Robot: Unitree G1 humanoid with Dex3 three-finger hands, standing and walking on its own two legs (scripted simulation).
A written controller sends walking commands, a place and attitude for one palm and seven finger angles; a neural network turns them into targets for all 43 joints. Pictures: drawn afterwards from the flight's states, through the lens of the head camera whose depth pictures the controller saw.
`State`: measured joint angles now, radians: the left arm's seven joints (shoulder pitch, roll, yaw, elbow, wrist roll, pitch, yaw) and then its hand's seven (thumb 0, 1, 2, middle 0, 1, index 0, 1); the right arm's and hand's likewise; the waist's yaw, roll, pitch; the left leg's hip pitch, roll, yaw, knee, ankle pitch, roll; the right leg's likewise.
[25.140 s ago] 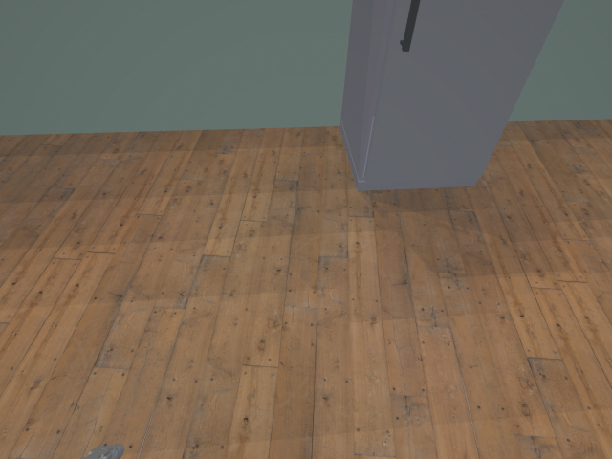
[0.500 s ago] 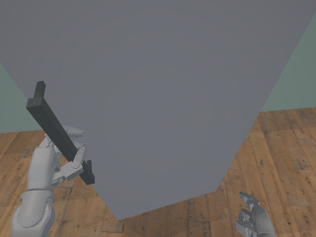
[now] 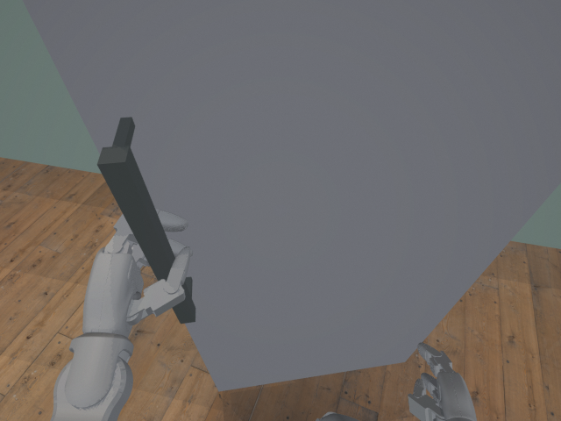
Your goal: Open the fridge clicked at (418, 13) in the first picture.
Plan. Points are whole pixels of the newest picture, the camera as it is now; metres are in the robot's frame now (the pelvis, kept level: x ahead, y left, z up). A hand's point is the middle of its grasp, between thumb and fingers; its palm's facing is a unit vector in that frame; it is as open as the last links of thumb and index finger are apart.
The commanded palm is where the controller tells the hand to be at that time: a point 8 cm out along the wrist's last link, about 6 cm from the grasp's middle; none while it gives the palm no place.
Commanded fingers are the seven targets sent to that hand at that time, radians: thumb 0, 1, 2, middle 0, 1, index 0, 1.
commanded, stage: walk backward, drawing the door open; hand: left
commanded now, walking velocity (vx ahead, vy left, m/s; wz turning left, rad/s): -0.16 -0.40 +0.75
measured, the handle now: (163, 242) +0.29 +0.15 +0.15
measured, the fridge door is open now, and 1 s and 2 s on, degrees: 20 50 84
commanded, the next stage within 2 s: stop walking and hold the door back in 1.68 s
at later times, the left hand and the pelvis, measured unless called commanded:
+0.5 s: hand (204, 370) +0.15 +0.08 +0.14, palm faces +0.52 -0.80 -0.28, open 6.3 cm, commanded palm +0.10 +0.10 +0.15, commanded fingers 0.00 0.90 0.90 -0.45 -1.40 -0.45 -1.40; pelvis -0.02 -0.18 +0.02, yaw +24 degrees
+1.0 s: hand out of the picture +0.02 -0.03 +0.14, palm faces +0.86 -0.40 -0.33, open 6.4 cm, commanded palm -0.04 -0.03 +0.15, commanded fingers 0.00 0.90 0.90 -0.45 -1.40 -0.45 -1.40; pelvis +0.01 -0.38 +0.02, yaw +47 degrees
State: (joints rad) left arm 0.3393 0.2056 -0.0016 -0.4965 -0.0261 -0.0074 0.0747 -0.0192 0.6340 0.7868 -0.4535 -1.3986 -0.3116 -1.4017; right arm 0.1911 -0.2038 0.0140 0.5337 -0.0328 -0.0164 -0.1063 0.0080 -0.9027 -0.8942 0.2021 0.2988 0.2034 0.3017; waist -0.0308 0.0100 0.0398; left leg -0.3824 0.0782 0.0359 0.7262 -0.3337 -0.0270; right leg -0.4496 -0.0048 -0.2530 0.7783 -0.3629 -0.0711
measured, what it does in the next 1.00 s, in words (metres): steps to the right, turning left: right foot, then left foot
